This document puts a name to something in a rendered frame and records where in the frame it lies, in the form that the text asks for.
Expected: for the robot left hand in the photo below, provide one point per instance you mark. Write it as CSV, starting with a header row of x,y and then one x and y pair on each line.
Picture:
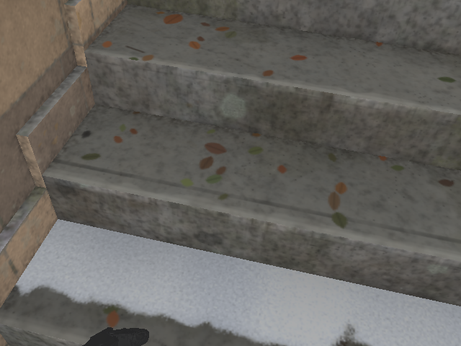
x,y
119,337

